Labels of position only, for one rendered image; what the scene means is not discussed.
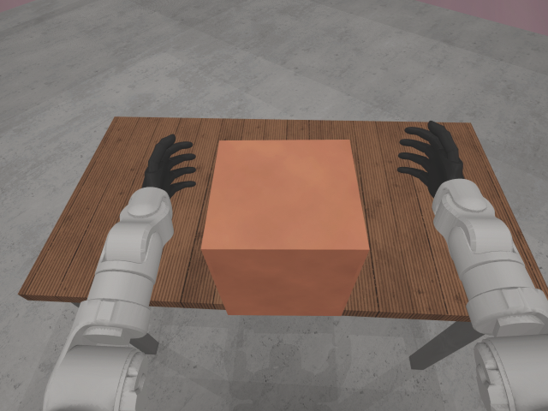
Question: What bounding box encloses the carton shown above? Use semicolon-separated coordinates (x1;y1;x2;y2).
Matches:
201;140;370;316

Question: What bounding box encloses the left robot upper arm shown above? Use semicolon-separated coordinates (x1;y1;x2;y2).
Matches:
45;345;148;411

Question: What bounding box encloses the table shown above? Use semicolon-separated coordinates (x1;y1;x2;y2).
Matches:
18;116;548;370

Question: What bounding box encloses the right robot forearm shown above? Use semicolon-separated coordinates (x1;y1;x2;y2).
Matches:
432;179;548;337

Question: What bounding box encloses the robot right hand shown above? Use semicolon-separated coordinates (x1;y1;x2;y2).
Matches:
397;121;464;198

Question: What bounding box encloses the left robot forearm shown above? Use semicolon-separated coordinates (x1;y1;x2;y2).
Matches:
43;187;174;411

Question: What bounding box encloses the right robot upper arm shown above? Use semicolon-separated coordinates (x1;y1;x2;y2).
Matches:
474;334;548;411

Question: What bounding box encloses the robot left hand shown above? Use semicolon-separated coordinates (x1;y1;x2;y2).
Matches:
142;134;196;198

